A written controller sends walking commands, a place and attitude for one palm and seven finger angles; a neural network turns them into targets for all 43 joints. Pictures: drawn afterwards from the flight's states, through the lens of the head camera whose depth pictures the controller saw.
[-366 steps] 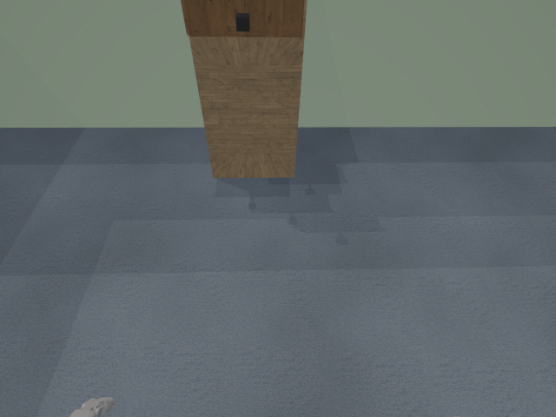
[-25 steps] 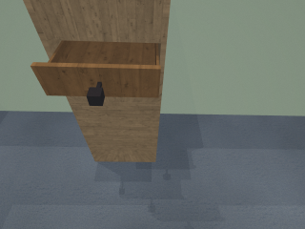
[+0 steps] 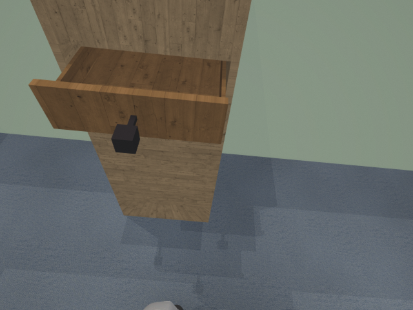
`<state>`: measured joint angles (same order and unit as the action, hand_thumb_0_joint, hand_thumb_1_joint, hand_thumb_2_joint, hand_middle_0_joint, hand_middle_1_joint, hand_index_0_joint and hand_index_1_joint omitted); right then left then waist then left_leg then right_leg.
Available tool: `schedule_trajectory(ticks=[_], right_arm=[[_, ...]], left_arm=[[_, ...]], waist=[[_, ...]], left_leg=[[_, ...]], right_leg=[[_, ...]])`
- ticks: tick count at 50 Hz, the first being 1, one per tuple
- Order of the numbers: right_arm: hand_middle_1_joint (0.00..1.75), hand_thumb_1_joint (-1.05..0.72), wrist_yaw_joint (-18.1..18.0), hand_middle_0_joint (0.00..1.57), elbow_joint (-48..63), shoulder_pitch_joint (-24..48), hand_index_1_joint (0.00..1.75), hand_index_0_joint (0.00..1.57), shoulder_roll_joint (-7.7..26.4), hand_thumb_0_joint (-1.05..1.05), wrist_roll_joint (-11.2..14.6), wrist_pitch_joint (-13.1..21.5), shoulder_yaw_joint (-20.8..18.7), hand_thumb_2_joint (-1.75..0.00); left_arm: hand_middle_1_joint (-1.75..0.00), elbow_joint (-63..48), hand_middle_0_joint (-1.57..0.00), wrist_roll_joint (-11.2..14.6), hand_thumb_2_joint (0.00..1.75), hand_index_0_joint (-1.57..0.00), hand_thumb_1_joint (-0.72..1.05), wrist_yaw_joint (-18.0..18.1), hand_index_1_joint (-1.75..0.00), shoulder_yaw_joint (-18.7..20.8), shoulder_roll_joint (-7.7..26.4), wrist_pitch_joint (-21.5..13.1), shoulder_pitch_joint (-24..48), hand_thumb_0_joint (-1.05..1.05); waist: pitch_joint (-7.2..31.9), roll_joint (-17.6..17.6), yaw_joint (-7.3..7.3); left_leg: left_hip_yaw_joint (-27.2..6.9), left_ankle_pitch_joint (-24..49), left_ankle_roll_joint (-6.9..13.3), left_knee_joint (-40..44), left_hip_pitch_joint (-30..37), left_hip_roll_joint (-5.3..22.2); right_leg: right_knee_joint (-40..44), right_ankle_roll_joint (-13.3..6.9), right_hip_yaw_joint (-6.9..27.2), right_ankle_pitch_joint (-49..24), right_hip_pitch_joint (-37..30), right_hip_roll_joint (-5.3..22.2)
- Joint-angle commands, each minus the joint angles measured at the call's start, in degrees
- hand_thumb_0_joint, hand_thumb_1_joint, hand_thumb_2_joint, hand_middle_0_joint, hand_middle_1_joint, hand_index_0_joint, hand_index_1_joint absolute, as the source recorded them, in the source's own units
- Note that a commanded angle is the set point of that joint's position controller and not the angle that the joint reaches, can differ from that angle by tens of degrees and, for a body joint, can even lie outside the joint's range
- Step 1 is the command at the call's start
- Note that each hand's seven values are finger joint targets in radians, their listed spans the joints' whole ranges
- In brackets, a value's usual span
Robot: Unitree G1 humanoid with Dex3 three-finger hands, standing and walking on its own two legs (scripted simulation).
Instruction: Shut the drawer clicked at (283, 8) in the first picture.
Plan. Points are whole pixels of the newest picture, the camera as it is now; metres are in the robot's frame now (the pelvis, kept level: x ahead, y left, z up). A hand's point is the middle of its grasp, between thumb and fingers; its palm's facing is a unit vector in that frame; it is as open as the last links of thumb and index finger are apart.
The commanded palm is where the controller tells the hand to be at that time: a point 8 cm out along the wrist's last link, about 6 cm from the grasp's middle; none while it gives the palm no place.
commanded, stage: come to a stop and stand still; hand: left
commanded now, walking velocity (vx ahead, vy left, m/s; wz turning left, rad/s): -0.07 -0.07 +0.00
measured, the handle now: (129, 131) +0.41 +0.21 +0.09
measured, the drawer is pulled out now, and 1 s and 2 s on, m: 0.15 0.15 0.15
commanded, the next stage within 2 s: look again from close up in 0.92 s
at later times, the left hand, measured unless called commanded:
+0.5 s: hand out of the picture -0.09 +0.12 -0.16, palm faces +0.10 -0.98 -0.16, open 7.4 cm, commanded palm none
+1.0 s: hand out of the picture -0.05 +0.14 -0.17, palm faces +0.06 -0.99 -0.16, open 7.3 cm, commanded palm none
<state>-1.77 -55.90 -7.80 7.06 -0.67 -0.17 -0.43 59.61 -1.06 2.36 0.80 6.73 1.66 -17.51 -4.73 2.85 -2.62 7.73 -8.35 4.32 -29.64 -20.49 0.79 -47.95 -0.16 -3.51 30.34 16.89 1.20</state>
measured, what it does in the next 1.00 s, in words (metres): steps on the spot: right foot, then left foot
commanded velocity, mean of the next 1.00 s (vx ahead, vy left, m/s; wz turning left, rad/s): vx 0.05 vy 0.03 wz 0.00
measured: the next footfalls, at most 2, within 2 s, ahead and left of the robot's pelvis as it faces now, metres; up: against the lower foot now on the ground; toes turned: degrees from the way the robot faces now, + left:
right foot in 0.20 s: -0.04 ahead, -0.13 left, +0.00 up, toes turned -3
left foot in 0.58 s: -0.01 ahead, +0.09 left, +0.00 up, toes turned +4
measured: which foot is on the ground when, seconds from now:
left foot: down 0.00-0.22, up 0.24-0.56, down 0.58-1.00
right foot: up 0.00-0.18, down 0.20-1.00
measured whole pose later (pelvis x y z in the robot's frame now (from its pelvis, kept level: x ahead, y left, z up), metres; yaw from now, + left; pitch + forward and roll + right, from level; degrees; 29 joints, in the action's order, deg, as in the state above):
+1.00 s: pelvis -0.04 -0.01 +0.01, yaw +1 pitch -1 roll +1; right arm -2.0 -64.9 -16.8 7.9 -0.8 0.7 0.8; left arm 65.4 -0.9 1.8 -0.1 7.7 -0.5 -17.0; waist 0.0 1.5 -0.7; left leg 6.0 -13.8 1.2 -24.1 -9.6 0.4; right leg -24.6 0.1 -4.4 17.5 6.4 2.1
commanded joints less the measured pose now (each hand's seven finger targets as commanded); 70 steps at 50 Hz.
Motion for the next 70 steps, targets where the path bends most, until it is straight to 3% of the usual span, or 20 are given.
schedule_trajectory(ticks=[1,6,8,9,11,12,13,16,20,24,27,29,30,33,39,50,51,53,57,70], right_arm=[[0.30,-0.90,-0.6,0.20,2.9,-2.6,0.30,0.20,10.1,0.00,-0.5,-0.5,-3.2,-0.90],[0.30,-0.90,0.3,0.20,2.6,-3.4,0.30,0.20,9.8,0.00,-1.0,-1.0,-4.2,-0.90],[0.30,-0.90,0.8,0.20,2.0,-2.9,0.30,0.20,9.6,0.00,-1.1,-1.7,-4.4,-0.90],[0.30,-0.90,1.1,0.20,1.9,-2.5,0.30,0.20,8.0,0.00,-0.8,-2.1,-4.1,-0.90],[0.30,-0.90,1.7,0.20,3.7,-1.5,0.30,0.20,3.3,0.00,-0.4,-3.0,-3.1,-0.90],[0.30,-0.90,2.0,0.20,4.1,-1.3,0.30,0.20,5.7,0.00,-0.8,-3.0,-3.7,-0.90],[0.30,-0.90,2.3,0.20,2.1,-2.6,0.30,0.20,5.7,0.00,-1.2,-2.6,-3.4,-0.90],[0.30,-0.90,2.6,0.20,-0.1,-6.8,0.30,0.20,5.0,0.00,-0.8,-0.9,-2.6,-0.90],[0.30,-0.90,2.1,0.20,1.0,-3.7,0.30,0.20,5.3,0.00,-0.5,-0.1,-1.8,-0.90],[0.30,-0.90,1.4,0.20,0.4,-4.8,0.30,0.20,4.9,0.00,-0.1,0.2,-1.1,-0.90],[0.30,-0.90,0.6,0.20,-2.9,-12.0,0.30,0.20,5.7,0.00,0.0,1.2,-0.7,-0.90],[0.30,-0.90,-0.1,0.20,-3.8,-15.4,0.30,0.20,10.8,0.00,-0.2,1.7,-1.6,-0.90],[0.30,-0.90,-0.3,0.20,-3.8,-15.1,0.30,0.20,11.5,0.00,-0.3,1.2,-1.5,-0.90],[0.30,-0.90,-0.9,0.20,-4.5,-10.8,0.30,0.20,7.7,0.00,-0.3,1.0,-0.3,-0.90],[0.30,-0.90,-0.8,0.20,-5.8,-11.0,0.30,0.20,5.8,0.00,0.1,1.1,-0.1,-0.90],[0.30,-0.90,-0.6,0.20,-8.0,-12.1,0.30,0.20,5.0,0.00,-0.1,1.5,0.7,-0.90],[0.30,-0.90,0.6,0.20,-3.6,-7.5,0.30,0.20,8.5,0.00,0.5,2.2,0.4,-0.90],[0.30,-0.90,0.9,0.20,-3.5,-11.1,0.30,0.20,5.5,0.00,-0.2,1.4,0.1,-0.90],[0.30,-0.90,0.9,0.20,-2.9,-13.0,0.30,0.20,6.7,0.00,-0.3,1.8,0.2,-0.90],[0.30,-0.90,0.4,0.20,-5.4,-12.3,0.30,0.20,6.7,0.00,-0.2,1.7,0.6,-0.90]], left_arm=[[-0.30,-2.0,-0.20,-0.1,0.90,-0.20,0.90,0.2,-0.30,2.0,3.6,0.4,-7.2,0.00],[-0.30,-2.5,-0.20,-0.4,0.90,-0.20,0.90,-0.3,-0.30,1.7,2.5,0.4,-7.9,0.00],[-0.30,-0.2,-0.20,-0.5,0.90,-0.20,0.90,-0.5,-0.30,1.6,2.2,0.1,-13.5,0.00],[-0.30,0.5,-0.20,-0.8,0.90,-0.20,0.90,-0.3,-0.30,1.7,3.6,-0.3,-15.6,0.00],[-0.30,-2.2,-0.20,-1.2,0.90,-0.20,0.90,-0.2,-0.30,2.2,10.5,-0.6,-10.0,0.00],[-0.30,-4.8,-0.20,-1.2,0.90,-0.20,0.90,-0.1,-0.30,2.3,11.3,-0.7,-3.3,0.00],[-0.30,-5.3,-0.20,-0.7,0.90,-0.20,0.90,0.2,-0.30,2.0,9.2,-2.0,0.9,0.00],[-0.30,-4.2,-0.20,-0.2,0.90,-0.20,0.90,-0.6,-0.30,1.5,8.2,-3.8,-2.3,0.00],[-0.30,-0.8,-0.20,-0.6,0.90,-0.20,0.90,-0.7,-0.30,2.2,10.0,-4.3,-10.8,0.00],[-0.30,0.7,-0.20,-0.7,0.90,-0.20,0.90,-0.6,-0.30,2.3,10.3,-3.5,-10.9,0.00],[-0.30,1.3,-0.20,0.0,0.90,-0.20,0.90,-0.5,-0.30,1.8,8.3,-2.9,-7.9,0.00],[-0.30,1.0,-0.20,0.2,0.90,-0.20,0.90,-0.6,-0.30,0.7,3.9,-2.5,-9.1,0.00],[-0.30,1.2,-0.20,0.1,0.90,-0.20,0.90,-0.4,-0.30,0.5,2.9,-2.4,-8.6,0.00],[-0.30,2.8,-0.20,0.0,0.90,-0.20,0.90,-0.7,-0.30,0.2,2.7,-1.7,-6.3,0.00],[-0.30,5.5,-0.20,0.2,0.90,-0.20,0.90,-0.6,-0.30,-0.3,4.3,-2.6,-6.8,0.00],[-0.30,5.1,-0.20,0.3,0.90,-0.20,0.90,-0.3,-0.30,-0.1,4.3,-2.5,-5.2,0.00],[-0.30,5.4,-0.20,-0.8,0.90,-0.20,0.90,2.0,-0.30,-1.0,7.0,-4.2,-7.1,0.00],[-0.30,1.6,-0.20,0.0,0.90,-0.20,0.90,1.0,-0.30,-0.7,8.3,-4.3,-1.9,0.00],[-0.30,1.1,-0.20,0.4,0.90,-0.20,0.90,0.3,-0.30,-0.8,7.6,-4.1,-2.9,0.00],[-0.30,1.6,-0.20,0.4,0.90,-0.20,0.90,0.1,-0.30,-0.8,7.0,-3.0,-3.4,0.00]], waist=[[9.4,-8.6,1.62],[10.6,-9.0,2.23],[9.3,-8.0,0.09],[7.5,-2.9,-0.71],[-1.1,16.1,0.55],[-4.0,10.9,2.09],[-5.1,10.1,3.52],[-3.8,5.0,3.34],[0.1,2.6,-0.56],[2.5,6.3,-0.75],[5.1,2.8,2.29],[8.9,-9.6,1.99],[7.4,-10.8,1.79],[-0.7,-12.6,0.91],[1.4,1.3,1.69],[-0.5,-2.7,1.57],[-5.4,-3.8,0.93],[-3.8,-7.6,4.07],[6.1,-4.9,3.59],[-0.1,-1.7,2.46]], left_leg=[[-14.5,19.0,8.9,11.5,6.3,17.0],[-15.5,-10.2,5.7,17.5,4.2,14.4],[-13.3,-20.9,1.7,17.3,-1.3,10.7],[-10.5,-22.2,-0.8,13.8,-4.6,7.1],[-3.8,-15.6,-5.7,-5.9,-8.5,-1.2],[-6.5,-14.0,-5.3,-15.2,-6.8,0.1],[-8.3,-10.0,-4.3,-18.0,-8.2,0.9],[-5.4,-6.8,-4.6,-19.0,-9.4,0.6],[-3.4,-11.9,-5.4,-13.8,-10.9,0.4],[-2.6,-13.6,-5.1,-5.4,-4.2,0.2],[-3.6,0.9,-3.9,8.8,12.5,1.1],[-15.0,22.9,2.0,7.4,21.7,13.6],[-15.7,22.9,4.8,9.0,18.2,16.0],[-13.3,13.6,3.9,12.4,8.0,11.6],[-8.3,8.9,-1.3,7.7,10.5,6.1],[-8.3,5.7,-1.9,10.4,9.6,6.0],[-7.3,10.8,-3.9,-0.7,4.5,5.7],[-8.2,-5.3,-3.3,3.5,5.3,4.5],[-8.5,-0.7,-1.7,3.1,7.6,5.1],[-7.9,1.6,-1.2,6.7,7.2,5.5]], right_leg=[[-10.1,0.5,2.5,-0.9,2.7,0.8],[4.1,-0.1,-1.2,-0.5,-2.2,0.3],[18.5,-0.8,-3.5,-6.1,-10.4,-1.3],[26.9,-1.4,-0.9,-7.0,-12.6,0.2],[45.8,-8.3,22.9,18.3,2.5,18.2],[47.5,-10.8,23.8,15.5,9.2,21.1],[45.4,-7.8,18.4,6.6,7.5,16.2],[39.7,-6.4,10.7,-13.1,-2.9,12.6],[33.4,-9.1,10.3,-36.4,-16.0,15.6],[29.4,-10.2,10.0,-43.2,-16.6,15.9],[22.0,-5.6,5.3,-38.1,-9.3,9.8],[16.1,-1.4,-0.4,-13.0,0.3,3.5],[14.3,-0.6,-1.2,-2.6,0.9,2.5],[16.5,-0.8,-0.1,-7.8,-2.1,3.4],[26.0,-1.3,3.0,-27.8,-6.7,6.1],[28.3,-1.2,2.9,-23.1,-7.1,5.9],[28.6,-0.9,6.5,-37.0,-1.8,7.6],[27.5,-3.5,6.1,-17.2,0.0,7.5],[23.1,-3.1,3.8,-16.4,-5.7,4.7],[23.4,-2.0,3.6,-19.0,-4.1,4.5]])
